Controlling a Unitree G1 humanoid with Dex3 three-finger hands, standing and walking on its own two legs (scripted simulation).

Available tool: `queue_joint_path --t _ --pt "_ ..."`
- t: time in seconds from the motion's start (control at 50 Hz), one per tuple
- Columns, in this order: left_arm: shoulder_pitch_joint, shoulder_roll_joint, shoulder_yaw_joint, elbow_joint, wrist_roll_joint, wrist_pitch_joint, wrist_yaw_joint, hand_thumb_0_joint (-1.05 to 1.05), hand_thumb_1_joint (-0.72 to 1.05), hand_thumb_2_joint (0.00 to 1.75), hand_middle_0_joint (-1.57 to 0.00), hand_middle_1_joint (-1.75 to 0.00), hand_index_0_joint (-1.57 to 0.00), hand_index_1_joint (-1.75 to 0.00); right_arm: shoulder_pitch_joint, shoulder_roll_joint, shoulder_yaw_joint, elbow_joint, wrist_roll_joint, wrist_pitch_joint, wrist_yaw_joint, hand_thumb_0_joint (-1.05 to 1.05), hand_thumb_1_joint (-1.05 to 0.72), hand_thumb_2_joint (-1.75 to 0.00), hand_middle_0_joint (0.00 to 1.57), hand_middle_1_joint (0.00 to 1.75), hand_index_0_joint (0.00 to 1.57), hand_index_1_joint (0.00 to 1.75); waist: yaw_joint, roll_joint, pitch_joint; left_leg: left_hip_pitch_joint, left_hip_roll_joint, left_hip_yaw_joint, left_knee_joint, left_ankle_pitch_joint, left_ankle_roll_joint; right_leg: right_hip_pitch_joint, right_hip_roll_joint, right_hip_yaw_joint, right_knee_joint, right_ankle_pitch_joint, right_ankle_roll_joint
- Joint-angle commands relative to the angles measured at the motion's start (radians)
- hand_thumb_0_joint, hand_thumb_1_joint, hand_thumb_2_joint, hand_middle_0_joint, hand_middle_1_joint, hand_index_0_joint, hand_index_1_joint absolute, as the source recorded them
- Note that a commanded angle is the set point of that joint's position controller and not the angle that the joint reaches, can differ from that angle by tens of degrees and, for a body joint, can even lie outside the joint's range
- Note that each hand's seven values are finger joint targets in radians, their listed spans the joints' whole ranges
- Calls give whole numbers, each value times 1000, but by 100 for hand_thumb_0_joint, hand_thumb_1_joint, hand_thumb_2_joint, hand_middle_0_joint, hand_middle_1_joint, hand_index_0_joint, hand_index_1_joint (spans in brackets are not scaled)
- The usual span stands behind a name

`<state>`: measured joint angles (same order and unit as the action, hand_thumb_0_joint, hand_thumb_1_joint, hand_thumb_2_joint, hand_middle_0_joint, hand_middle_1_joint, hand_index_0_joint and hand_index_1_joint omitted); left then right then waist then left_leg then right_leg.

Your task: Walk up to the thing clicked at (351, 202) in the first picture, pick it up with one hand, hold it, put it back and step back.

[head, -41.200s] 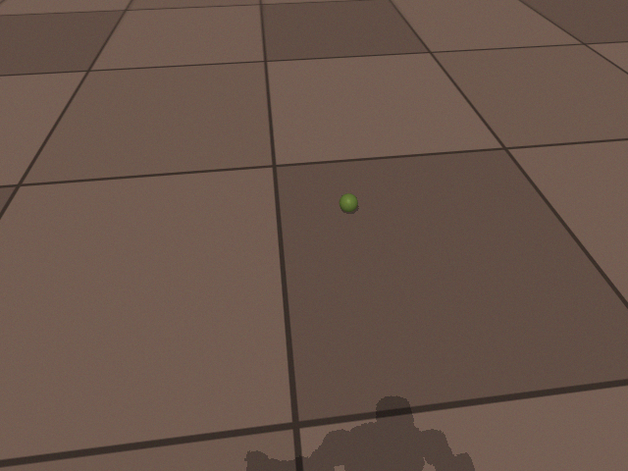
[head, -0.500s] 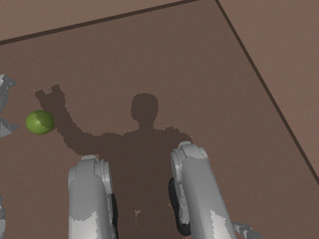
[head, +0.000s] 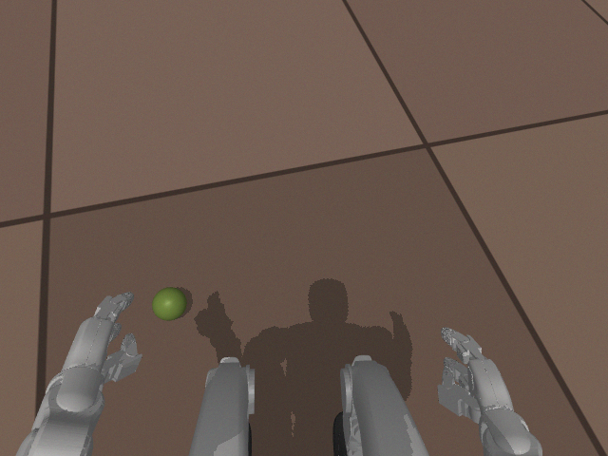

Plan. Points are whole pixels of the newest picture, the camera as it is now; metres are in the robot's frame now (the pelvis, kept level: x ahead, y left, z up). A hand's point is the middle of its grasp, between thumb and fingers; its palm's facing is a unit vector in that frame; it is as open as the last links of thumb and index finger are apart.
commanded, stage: home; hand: left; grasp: from above
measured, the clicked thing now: (169, 303) +0.48 +0.31 -0.53
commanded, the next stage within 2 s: none
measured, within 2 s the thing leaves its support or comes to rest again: neither
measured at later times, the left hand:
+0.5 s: hand (109, 385) +0.22 +0.18 +0.09, palm faces +0.09 -0.97 -0.21, open 7.4 cm
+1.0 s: hand (113, 399) +0.21 +0.17 +0.09, palm faces +0.09 -0.98 -0.20, open 7.4 cm
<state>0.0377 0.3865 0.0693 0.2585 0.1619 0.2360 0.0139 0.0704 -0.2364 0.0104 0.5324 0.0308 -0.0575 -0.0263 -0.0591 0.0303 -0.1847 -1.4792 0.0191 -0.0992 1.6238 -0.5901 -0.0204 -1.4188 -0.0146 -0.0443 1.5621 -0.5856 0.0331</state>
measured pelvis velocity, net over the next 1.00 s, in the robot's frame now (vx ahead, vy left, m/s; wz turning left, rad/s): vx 0.06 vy -0.01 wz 0.05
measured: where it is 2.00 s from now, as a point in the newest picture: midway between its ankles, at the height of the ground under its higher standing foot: outside the picture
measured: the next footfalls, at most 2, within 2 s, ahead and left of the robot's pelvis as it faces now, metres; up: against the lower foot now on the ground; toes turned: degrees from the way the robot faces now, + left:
none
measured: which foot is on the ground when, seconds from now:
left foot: down 0.00-1.00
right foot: down 0.00-1.00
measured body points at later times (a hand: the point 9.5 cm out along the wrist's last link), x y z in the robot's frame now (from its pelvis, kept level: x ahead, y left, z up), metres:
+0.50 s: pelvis +0.06 +0.00 +0.13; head +0.07 +0.00 +0.58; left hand +0.21 +0.23 +0.11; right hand +0.20 -0.25 +0.06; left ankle +0.07 +0.13 -0.54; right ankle +0.07 -0.14 -0.54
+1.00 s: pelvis +0.06 -0.01 +0.14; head +0.07 -0.01 +0.59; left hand +0.20 +0.23 +0.11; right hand +0.23 -0.24 +0.08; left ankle +0.07 +0.13 -0.54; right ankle +0.07 -0.14 -0.54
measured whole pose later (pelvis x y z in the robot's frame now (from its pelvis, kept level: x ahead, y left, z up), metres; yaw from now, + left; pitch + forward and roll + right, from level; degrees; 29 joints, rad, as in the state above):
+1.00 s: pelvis +0.06 -0.01 +0.14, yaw +3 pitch +9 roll -2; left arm 0.49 0.22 0.03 -0.12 -0.05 0.47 0.01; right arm 0.27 -0.22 0.03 0.54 0.00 -0.25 -0.19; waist -0.03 0.05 -0.14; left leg -0.71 0.04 -0.08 1.01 -0.47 -0.03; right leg -0.65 -0.01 -0.05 0.95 -0.46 0.02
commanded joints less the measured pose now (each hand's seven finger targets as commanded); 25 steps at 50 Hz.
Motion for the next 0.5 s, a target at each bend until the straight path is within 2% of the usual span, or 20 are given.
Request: queue_joint_path --t 0.0,0.02,0.14,0.18,0.26,0.34,0.4,0.48 --pt "-53 128 78 -261 -68 10 53 0 90 90 -20 -30 -20 -30 77 -137 -52 -108 9 -60 -44 0 -90 -90 20 30 20 30 -37 92 -349 446 -13 14 -371 19 41 336 22 26 -349 66 -51" --pt "-35 133 93 -272 -84 26 61 0 90 90 -20 -30 -20 -30 81 -131 -44 -116 12 -66 -52 0 -90 -90 20 30 20 30 -28 82 -343 467 -15 10 -396 18 40 371 23 27 -378 64 -50" --pt "136 21 69 -356 -176 115 72 0 90 90 -20 -30 -20 -30 120 -112 -20 -119 12 -106 -108 0 -90 -90 20 30 20 30 -16 84 -265 638 -8 4 -543 120 27 525 27 16 -511 158 -47" --pt "189 -7 63 -391 -197 137 69 0 90 90 -20 -30 -20 -30 139 -103 -16 -128 10 -121 -126 0 -90 -90 20 30 20 30 -20 74 -223 671 -9 8 -588 146 26 585 29 12 -566 178 -45" --pt "300 -39 62 -447 -232 171 59 0 90 90 -20 -30 -20 -30 164 -95 -14 -144 4 -148 -150 0 -90 -90 20 30 20 30 -5 58 -160 747 -10 15 -670 194 24 675 35 -1 -650 218 -38" --pt "382 -57 47 -539 -235 188 52 0 90 90 -20 -30 -20 -30 173 -87 -15 -169 1 -174 -168 0 -90 -90 20 30 20 30 9 54 -126 807 -16 38 -725 243 24 748 41 -12 -714 252 -38" --pt "431 -70 33 -561 -228 194 43 0 90 90 -20 -30 -20 -30 177 -81 -17 -175 -6 -190 -174 0 -90 -90 20 30 20 30 2 21 -84 820 -22 45 -744 258 31 776 42 -15 -755 261 -34" --pt "466 -79 23 -574 -222 196 27 0 90 90 -20 -30 -20 -30 173 -87 -25 -175 -12 -205 -177 0 -90 -90 20 30 20 30 10 0 -58 854 -21 53 -776 276 32 798 45 -25 -776 268 -32"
